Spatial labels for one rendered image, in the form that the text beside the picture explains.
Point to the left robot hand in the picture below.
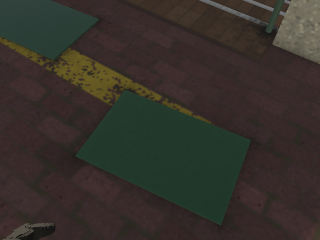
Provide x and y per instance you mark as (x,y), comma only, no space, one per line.
(32,232)

